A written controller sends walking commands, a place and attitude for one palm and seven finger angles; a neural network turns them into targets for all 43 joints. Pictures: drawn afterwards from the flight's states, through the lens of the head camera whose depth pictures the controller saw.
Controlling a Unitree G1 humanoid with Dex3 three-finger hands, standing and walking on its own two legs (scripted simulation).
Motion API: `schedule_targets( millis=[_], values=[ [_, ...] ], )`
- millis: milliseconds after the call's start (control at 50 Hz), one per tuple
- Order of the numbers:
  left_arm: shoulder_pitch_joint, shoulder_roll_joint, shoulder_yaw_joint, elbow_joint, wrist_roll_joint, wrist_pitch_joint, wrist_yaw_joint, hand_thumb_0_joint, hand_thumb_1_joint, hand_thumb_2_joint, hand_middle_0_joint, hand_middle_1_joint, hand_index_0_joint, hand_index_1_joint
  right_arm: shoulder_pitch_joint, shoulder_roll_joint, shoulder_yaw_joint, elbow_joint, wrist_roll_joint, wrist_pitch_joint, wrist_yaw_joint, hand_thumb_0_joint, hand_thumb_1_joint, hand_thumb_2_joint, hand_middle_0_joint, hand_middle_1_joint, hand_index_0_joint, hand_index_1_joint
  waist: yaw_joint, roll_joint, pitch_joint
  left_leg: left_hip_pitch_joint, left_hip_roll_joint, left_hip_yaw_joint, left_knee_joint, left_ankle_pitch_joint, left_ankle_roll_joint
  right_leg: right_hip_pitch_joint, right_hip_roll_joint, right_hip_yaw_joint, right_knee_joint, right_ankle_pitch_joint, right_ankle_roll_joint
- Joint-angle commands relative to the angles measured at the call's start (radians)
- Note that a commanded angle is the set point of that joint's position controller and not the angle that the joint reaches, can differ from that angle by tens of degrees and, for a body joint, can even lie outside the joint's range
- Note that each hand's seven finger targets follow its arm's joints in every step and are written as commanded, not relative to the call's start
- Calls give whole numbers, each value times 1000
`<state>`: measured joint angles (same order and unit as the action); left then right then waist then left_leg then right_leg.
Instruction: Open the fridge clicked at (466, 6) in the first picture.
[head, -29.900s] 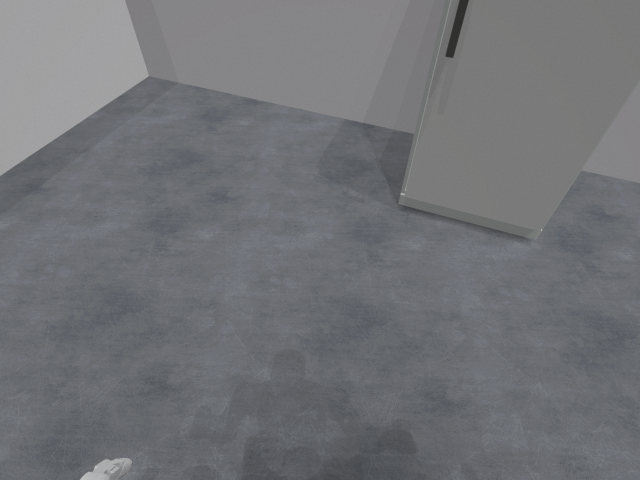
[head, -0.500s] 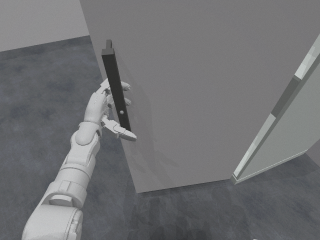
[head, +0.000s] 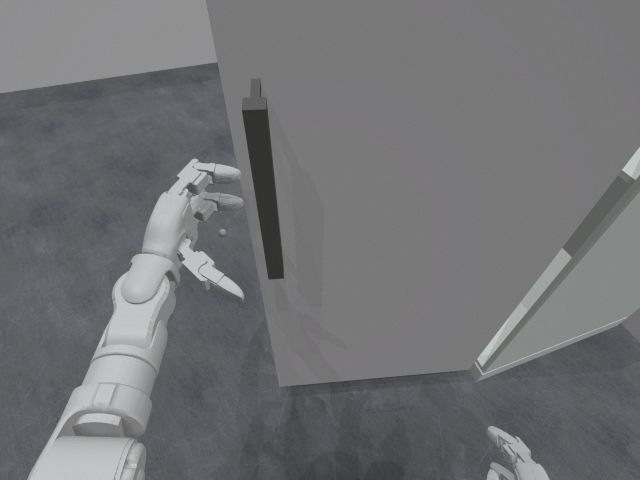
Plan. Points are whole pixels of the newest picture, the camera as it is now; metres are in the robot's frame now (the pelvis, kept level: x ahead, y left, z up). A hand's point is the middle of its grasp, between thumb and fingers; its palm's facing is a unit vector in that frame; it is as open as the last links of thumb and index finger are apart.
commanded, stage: slip the hand off the handle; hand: left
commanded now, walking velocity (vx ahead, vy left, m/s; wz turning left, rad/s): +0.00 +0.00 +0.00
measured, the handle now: (267, 194) +0.44 +0.09 +0.12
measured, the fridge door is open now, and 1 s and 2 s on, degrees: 75 75 75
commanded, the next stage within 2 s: draw the hand back to the body in 1.10 s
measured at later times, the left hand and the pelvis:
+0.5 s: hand (198, 263) +0.33 +0.16 +0.12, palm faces -0.19 -0.97 -0.12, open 14.7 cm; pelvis +0.01 +0.02 +0.00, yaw +0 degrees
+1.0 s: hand (189, 335) +0.25 +0.15 +0.11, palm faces -0.15 -0.98 -0.12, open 14.7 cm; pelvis +0.00 -0.01 +0.00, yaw +2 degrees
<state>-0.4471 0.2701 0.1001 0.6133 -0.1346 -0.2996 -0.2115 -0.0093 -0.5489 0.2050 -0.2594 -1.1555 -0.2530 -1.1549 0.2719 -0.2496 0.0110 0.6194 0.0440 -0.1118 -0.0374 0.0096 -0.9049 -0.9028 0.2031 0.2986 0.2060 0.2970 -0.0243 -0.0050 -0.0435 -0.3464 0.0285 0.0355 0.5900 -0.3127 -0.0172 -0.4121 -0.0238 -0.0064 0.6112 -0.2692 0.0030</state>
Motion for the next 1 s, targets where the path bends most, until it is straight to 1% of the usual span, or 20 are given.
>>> schedule_targets(
  millis=[0,80,100,180,240,280,300,380,400,480,520,580,660,720,780,800,820,900,960,980],
  values=[
    [-387,87,-4,-257,-19,-44,-25,0,-550,200,-250,-1150,-250,-1150,-19,-139,-48,-126,2,-51,-11,0,-900,-900,200,300,200,300,-21,10,-282,128,-36,-12,-47,266,37,114,31,-22,-51,295,-22],
    [-325,108,31,-281,-24,-13,-25,0,-550,200,-250,-1150,-250,-1150,-28,-143,-46,-139,0,-45,-11,0,-900,-900,200,300,200,300,1,19,-265,126,-31,-29,-50,285,30,112,28,-32,-43,272,-25],
    [-317,101,26,-289,-27,-7,-26,0,-550,200,-250,-1150,-250,-1150,-25,-140,-42,-139,0,-45,-8,0,-900,-900,200,300,200,300,-1,-6,-267,122,-27,-34,-55,285,28,110,28,-35,-39,266,-25],
    [-282,172,89,-341,-20,-6,-13,0,-550,200,-250,-1150,-250,-1150,-40,-143,-40,-155,-5,-37,-10,0,-900,-900,200,300,200,300,21,1,-263,110,-25,-37,-57,280,26,127,27,-33,-35,247,-27],
    [-318,170,84,-365,-18,-13,-16,0,-550,200,-250,-1150,-250,-1150,-46,-135,-35,-154,-2,-36,-12,0,-900,-900,200,300,200,300,12,27,-245,112,-20,-40,-62,259,23,106,30,-32,-35,216,-30],
    [-259,186,104,-419,-24,-18,-23,0,-550,200,-250,-1150,-250,-1150,-47,-137,-38,-166,-7,-41,-15,0,-900,-900,200,300,200,300,34,56,-305,150,-19,-44,-54,323,19,140,30,-30,-29,250,-33],
    [-198,117,53,-435,-35,-11,-36,0,-550,200,-250,-1150,-250,-1150,-58,-126,-32,-176,-2,-47,-10,0,-900,-900,200,300,200,300,35,74,-309,162,-16,-41,-54,346,17,137,28,-34,-26,257,-33],
    [-78,47,-18,-518,-50,16,-66,0,-550,200,-250,-1150,-250,-1150,-60,-125,-34,-184,-2,-65,-2,0,-900,-900,200,300,200,300,26,50,-277,182,-5,-53,-43,415,11,116,33,-43,-28,271,-25],
    [-38,26,-37,-538,-55,29,-70,0,-550,200,-250,-1150,-250,-1150,-63,-122,-33,-186,0,-67,2,0,-900,-900,200,300,200,300,25,42,-253,168,-4,-51,-47,393,13,109,32,-47,-31,265,-22],
    [77,101,45,-576,-52,75,-47,0,-550,200,-250,-1150,-250,-1150,-78,-134,-32,-194,-5,-59,1,0,-900,-900,200,300,200,300,41,-57,-174,85,-19,-41,-67,247,26,138,32,-52,-49,220,-20],
    [63,122,68,-634,-50,81,-30,0,-550,200,-250,-1150,-250,-1150,-98,-124,-27,-203,-2,-59,-1,0,-900,-900,200,300,200,300,40,-37,-160,67,-26,-32,-72,198,31,144,28,-45,-55,194,-21],
    [96,146,82,-760,-40,64,-10,0,-550,200,-250,-1150,-250,-1150,-116,-114,-22,-218,-9,-68,-6,0,-900,-900,200,300,200,300,53,26,-205,94,-29,-27,-65,210,33,170,27,-37,-49,195,-24],
    [130,98,23,-842,-45,33,-16,0,-550,200,-250,-1150,-250,-1150,-121,-98,-14,-215,-8,-95,-13,0,-900,-900,200,300,200,300,37,76,-197,112,-30,-31,-60,181,33,152,32,-35,-56,165,-24],
    [156,77,-13,-800,-56,51,-41,0,-550,200,-250,-1150,-250,-1150,-117,-103,-7,-200,-4,-104,-22,0,-900,-900,200,300,200,300,13,36,-127,81,-34,-35,-61,101,38,116,32,-36,-81,99,-15],
    [284,108,35,-718,-71,89,-66,0,-550,200,-250,-1150,-250,-1150,-113,-117,-11,-199,-3,-106,-30,0,-900,-900,200,300,200,300,29,-59,-89,39,-39,-28,-60,52,44,120,30,-28,-110,41,-7],
    [281,83,9,-728,-76,100,-78,0,-550,200,-250,-1150,-250,-1150,-120,-111,-6,-206,-1,-106,-29,0,-900,-900,200,300,200,300,25,-59,-83,30,-43,-24,-61,50,45,121,22,-26,-111,38,-5],
    [288,123,53,-737,-81,107,-80,0,-550,200,-250,-1150,-250,-1150,-120,-114,-8,-205,-1,-106,-30,0,-900,-900,200,300,200,300,37,-53,-95,23,-45,-23,-56,54,43,137,20,-18,-112,39,-6],
    [356,134,82,-849,-100,97,-89,0,-550,200,-250,-1150,-250,-1150,-143,-104,-5,-239,-6,-119,-28,0,-900,-900,200,300,200,300,63,-21,-153,32,-52,-13,-42,97,46,189,10,-4,-97,81,-6],
    [347,133,79,-936,-106,62,-83,0,-550,200,-250,-1150,-250,-1150,-142,-95,-2,-239,-7,-137,-28,0,-900,-900,200,300,200,300,55,25,-158,51,-52,-15,-35,111,45,181,14,-3,-93,94,-6],
    [333,153,87,-946,-106,53,-77,0,-550,200,-250,-1150,-250,-1150,-137,-100,-3,-234,-9,-143,-30,0,-900,-900,200,300,200,300,45,1,-144,47,-50,-18,-28,106,47,172,16,3,-97,82,-2]
  ],
)
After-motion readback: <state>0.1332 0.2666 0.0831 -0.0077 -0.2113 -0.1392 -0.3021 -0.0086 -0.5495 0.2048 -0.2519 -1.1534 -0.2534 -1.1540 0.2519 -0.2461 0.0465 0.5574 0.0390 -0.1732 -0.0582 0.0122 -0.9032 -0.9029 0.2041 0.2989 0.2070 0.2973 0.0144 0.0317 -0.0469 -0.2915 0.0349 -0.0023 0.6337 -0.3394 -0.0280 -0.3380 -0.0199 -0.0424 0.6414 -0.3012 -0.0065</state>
